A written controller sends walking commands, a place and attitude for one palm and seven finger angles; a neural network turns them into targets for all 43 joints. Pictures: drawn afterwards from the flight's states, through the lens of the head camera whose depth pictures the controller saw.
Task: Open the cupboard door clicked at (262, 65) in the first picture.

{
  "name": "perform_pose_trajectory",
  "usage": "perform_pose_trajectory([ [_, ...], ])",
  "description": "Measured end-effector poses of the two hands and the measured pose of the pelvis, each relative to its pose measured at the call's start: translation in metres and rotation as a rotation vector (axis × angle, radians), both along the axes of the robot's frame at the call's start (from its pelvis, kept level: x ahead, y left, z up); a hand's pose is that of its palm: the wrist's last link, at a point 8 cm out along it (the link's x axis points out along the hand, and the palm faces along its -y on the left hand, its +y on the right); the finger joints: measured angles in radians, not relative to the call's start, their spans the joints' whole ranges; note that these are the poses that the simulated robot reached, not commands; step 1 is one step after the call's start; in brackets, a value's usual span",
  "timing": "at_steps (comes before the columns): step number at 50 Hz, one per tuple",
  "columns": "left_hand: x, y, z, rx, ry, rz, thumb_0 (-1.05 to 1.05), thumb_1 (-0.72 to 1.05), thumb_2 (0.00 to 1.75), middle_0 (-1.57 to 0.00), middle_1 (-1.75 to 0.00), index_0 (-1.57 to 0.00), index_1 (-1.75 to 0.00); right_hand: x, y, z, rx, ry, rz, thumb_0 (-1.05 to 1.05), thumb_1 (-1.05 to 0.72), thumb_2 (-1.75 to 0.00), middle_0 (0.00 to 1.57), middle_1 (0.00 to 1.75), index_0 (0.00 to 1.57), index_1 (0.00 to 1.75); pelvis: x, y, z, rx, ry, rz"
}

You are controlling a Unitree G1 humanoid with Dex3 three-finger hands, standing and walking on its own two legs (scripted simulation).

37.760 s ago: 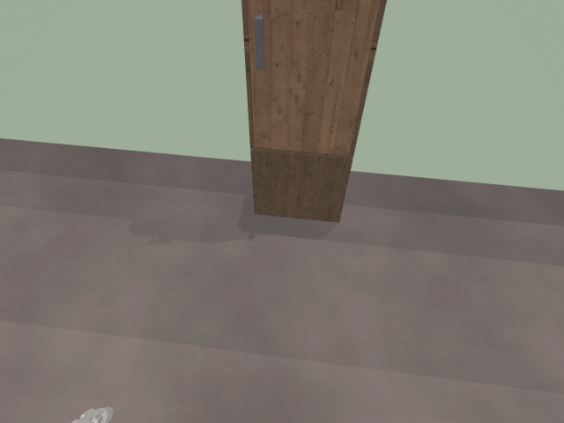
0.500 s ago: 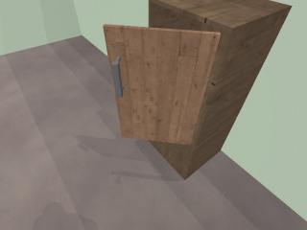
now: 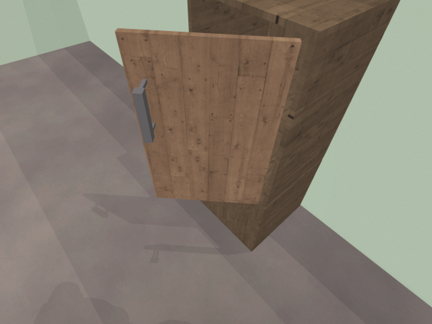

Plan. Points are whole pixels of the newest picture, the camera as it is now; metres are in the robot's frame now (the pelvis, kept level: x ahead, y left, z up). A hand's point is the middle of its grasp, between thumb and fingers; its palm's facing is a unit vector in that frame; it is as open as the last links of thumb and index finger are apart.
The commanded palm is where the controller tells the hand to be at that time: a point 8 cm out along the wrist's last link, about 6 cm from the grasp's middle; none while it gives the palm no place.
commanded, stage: come to a stop and stand still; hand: left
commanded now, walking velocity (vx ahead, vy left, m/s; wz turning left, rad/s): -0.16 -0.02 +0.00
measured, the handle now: (146, 111) +0.56 +0.21 +0.08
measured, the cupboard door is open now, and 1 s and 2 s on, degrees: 44 44 44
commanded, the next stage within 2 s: look again from close up in 0.98 s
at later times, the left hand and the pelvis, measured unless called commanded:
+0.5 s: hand out of the picture +0.01 +0.19 -0.17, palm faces +0.03 -0.97 -0.23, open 7.3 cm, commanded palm none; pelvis -0.02 +0.01 +0.00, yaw +1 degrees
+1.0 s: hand out of the picture -0.03 +0.16 -0.16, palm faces +0.03 -0.98 -0.20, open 7.4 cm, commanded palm none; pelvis -0.03 -0.01 +0.01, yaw +1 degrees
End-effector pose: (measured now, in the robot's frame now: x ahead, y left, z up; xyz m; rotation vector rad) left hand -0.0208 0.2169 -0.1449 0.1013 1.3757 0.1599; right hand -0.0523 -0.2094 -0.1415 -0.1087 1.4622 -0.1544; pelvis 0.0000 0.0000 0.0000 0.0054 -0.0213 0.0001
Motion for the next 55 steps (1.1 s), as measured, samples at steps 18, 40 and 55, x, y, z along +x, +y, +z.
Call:
perform_pose_trajectory([
  [18, 0.042, 0.021, 0.006, 0.046, -0.038, -0.007, 0.01, 0.93, 0.90, -0.20, -0.29, -0.20, -0.30, 0.064, 0.002, 0.007, -0.051, -0.089, 0.018, 0.02, -0.93, -0.90, 0.20, 0.30, 0.20, 0.30, 0.005, 0.011, 0.007, 0.003, 0.000, 0.009],
  [40, -0.005, 0.010, 0.020, 0.074, -0.069, -0.042, 0.00, 0.90, 0.90, -0.20, -0.29, -0.20, -0.30, 0.043, -0.018, 0.001, 0.005, -0.181, 0.082, 0.00, -0.92, -0.90, 0.20, 0.30, 0.20, 0.30, -0.036, -0.003, 0.007, 0.012, -0.006, 0.019],
  [55, -0.009, -0.013, 0.012, 0.024, 0.005, -0.025, 0.00, 0.90, 0.90, -0.20, -0.29, -0.20, -0.30, 0.005, -0.025, 0.005, 0.002, -0.015, 0.056, 0.00, -0.91, -0.90, 0.20, 0.30, 0.19, 0.30, -0.023, -0.016, 0.010, 0.008, 0.012, 0.025],
])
